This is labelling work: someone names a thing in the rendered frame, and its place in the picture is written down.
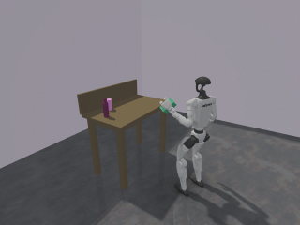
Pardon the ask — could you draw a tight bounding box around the robot left thigh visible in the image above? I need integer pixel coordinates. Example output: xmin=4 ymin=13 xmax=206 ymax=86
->
xmin=176 ymin=136 xmax=196 ymax=168

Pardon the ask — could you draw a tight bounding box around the table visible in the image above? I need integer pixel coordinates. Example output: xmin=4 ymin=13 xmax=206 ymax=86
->
xmin=77 ymin=79 xmax=167 ymax=190

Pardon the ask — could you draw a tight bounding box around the robot left forearm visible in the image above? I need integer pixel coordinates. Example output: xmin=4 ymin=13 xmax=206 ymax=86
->
xmin=168 ymin=107 xmax=191 ymax=127

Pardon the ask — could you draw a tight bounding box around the robot right upper arm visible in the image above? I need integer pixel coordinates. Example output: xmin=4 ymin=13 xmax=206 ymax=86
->
xmin=209 ymin=96 xmax=218 ymax=120

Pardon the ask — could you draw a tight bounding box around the robot left upper arm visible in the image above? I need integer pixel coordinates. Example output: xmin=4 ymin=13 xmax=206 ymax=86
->
xmin=186 ymin=98 xmax=197 ymax=128

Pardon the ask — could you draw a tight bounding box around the sponge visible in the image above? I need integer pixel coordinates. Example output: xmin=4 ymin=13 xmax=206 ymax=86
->
xmin=159 ymin=98 xmax=176 ymax=113

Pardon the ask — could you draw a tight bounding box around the robot right thigh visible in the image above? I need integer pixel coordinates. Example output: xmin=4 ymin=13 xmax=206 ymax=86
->
xmin=192 ymin=132 xmax=210 ymax=161

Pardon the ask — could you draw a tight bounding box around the left robot hand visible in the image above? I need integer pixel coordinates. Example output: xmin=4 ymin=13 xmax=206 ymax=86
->
xmin=159 ymin=97 xmax=172 ymax=110

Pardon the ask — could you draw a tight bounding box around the robot thigh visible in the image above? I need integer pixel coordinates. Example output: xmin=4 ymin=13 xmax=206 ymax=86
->
xmin=192 ymin=132 xmax=210 ymax=161
xmin=176 ymin=136 xmax=196 ymax=168

